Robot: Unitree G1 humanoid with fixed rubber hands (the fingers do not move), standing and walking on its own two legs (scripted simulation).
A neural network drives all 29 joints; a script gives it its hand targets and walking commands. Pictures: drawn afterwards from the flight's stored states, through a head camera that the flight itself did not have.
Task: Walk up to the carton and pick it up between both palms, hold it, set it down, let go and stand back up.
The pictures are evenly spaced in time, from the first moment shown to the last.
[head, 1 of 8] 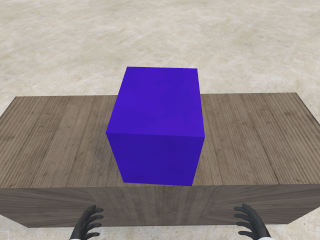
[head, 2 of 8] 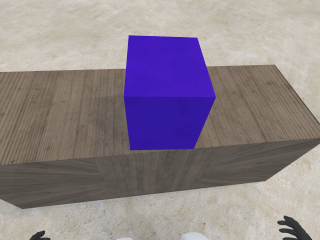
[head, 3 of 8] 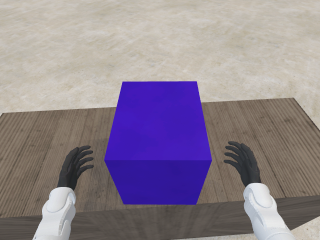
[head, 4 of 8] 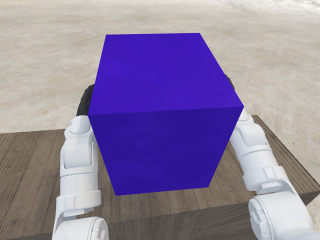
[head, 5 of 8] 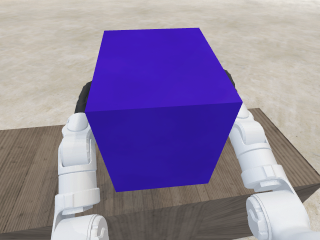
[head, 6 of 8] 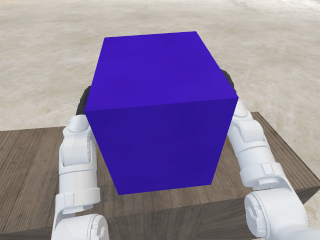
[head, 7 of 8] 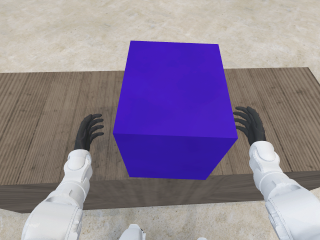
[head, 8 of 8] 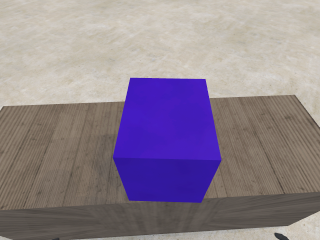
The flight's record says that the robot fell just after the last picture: no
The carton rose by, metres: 0.28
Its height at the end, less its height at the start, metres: +0.00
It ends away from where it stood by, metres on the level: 0.02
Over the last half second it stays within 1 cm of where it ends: yes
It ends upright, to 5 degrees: yes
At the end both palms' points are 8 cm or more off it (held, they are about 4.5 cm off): yes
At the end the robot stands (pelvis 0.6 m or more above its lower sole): yes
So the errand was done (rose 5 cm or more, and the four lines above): yes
